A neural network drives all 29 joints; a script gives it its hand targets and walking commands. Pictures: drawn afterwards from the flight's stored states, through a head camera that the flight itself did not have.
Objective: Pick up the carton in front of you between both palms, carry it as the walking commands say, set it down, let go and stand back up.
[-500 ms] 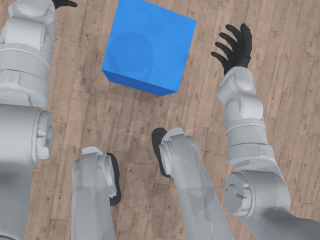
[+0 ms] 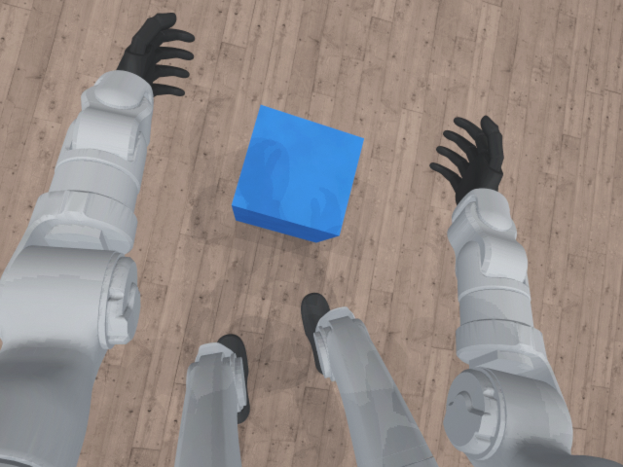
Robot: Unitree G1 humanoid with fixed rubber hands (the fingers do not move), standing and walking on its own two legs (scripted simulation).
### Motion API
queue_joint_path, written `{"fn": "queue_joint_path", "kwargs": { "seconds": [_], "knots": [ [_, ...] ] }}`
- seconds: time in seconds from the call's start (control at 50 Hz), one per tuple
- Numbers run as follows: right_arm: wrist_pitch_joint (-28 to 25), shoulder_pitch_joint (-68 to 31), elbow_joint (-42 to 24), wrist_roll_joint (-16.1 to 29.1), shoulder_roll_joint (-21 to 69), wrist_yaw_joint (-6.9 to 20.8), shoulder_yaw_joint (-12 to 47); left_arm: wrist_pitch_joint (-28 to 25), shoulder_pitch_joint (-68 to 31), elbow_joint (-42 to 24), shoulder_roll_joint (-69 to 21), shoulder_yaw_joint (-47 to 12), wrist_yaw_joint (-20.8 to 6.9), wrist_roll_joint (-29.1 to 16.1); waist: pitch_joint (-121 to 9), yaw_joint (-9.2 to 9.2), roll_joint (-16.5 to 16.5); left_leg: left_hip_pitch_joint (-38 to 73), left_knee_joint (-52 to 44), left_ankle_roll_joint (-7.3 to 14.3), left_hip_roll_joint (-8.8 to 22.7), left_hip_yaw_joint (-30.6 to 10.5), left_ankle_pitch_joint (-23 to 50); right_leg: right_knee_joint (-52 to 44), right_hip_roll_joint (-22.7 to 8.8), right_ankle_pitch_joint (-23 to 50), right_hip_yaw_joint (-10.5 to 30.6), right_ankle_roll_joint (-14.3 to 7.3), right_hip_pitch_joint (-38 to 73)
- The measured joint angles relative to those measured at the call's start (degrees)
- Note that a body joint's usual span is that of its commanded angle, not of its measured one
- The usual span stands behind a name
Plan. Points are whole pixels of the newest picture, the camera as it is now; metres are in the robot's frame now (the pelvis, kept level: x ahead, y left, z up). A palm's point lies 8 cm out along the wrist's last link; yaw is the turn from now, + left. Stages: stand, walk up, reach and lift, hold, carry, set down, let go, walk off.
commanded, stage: let go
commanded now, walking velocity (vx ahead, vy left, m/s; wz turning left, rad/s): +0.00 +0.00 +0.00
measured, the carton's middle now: (292, 184) +0.50 -0.11 -0.50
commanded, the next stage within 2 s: stand in 1.40 s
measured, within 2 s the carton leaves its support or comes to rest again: neither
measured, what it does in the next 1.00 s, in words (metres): rises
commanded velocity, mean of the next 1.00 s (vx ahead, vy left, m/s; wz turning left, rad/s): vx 0.00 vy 0.00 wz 0.00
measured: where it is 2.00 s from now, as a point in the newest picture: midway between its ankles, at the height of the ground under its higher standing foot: (280, 370)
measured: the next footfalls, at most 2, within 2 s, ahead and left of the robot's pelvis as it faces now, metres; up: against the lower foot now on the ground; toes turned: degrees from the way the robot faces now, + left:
none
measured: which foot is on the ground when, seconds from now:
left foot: down 0.00-1.00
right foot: down 0.00-1.00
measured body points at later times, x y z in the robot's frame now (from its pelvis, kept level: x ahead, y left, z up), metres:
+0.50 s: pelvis +0.06 -0.04 +0.11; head +0.21 -0.03 +0.54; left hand +0.39 +0.14 +0.01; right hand +0.29 -0.28 +0.03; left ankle +0.05 +0.09 -0.59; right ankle +0.10 -0.14 -0.59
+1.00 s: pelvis +0.11 -0.01 +0.15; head +0.14 -0.01 +0.60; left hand +0.28 +0.22 +0.06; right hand +0.28 -0.24 +0.07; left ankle +0.05 +0.10 -0.59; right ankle +0.10 -0.14 -0.59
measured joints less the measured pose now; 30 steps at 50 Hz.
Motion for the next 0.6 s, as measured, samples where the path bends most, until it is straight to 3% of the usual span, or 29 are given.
{"fn": "queue_joint_path", "kwargs": {
  "seconds": [0.14,0.24,0.34,0.46,0.6],
  "knots": [
    [-2.5,9.8,-1.2,-2.7,0.1,4.7,4.4,-2.9,12.4,-6.0,-5.9,5.4,2.5,3.5,-2.9,1.7,-1.2,8.4,-8.9,-0.9,0.0,-0.5,2.4,-7.6,-0.1,1.7,0.0,-1.0,7.8],
    [-4.9,21.4,-2.4,-4.7,-1.0,8.9,9.0,-5.7,28.3,-14.0,-12.5,8.5,7.1,5.5,-3.4,2.81,-2.4,18.9,-15.7,-1.8,0.0,-1.4,3.8,-12.9,-0.3,2.1,-0.5,-2.1,17.8],
    [-6.7,29.6,-3.1,-3.6,-5.5,11.7,14.2,-8.0,40.7,-19.9,-16.2,9.1,10.9,4.9,0.0,4.04,-4.2,32.4,-22.1,-2.4,0.2,-1.9,4.7,-17.5,-0.2,2.1,-0.7,-3.0,30.6],
    [-8.4,39.7,-4.5,-0.8,-10.2,12.6,21.6,-10.7,52.4,-23.0,-16.4,6.8,11.7,1.7,3.9,5.4,-5.2,48.1,-27.9,-2.9,1.4,-2.1,4.3,-21.8,0.8,1.1,-0.7,-4.0,45.4],
    [-9.6,52.3,-9.4,1.1,-12.4,11.2,26.6,-13.2,63.3,-24.2,-14.6,4.3,10.1,-1.1,6.8,5.93,-5.9,62.7,-33.7,-3.0,2.9,-1.9,3.4,-26.4,2.2,0.0,-0.2,-4.7,59.2]
  ]
}}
